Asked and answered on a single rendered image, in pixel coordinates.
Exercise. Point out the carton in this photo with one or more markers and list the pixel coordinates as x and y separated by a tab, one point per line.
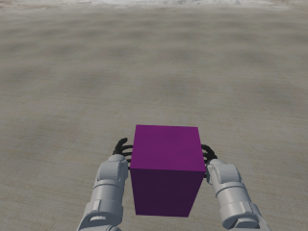
167	168

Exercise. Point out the robot right forearm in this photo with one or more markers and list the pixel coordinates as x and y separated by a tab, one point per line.
236	209

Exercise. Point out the robot left hand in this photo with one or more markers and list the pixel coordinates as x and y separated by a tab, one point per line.
120	147

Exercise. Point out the robot left forearm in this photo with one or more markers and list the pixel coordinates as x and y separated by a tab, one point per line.
105	206

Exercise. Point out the robot right hand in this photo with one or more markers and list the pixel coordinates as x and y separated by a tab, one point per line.
210	155

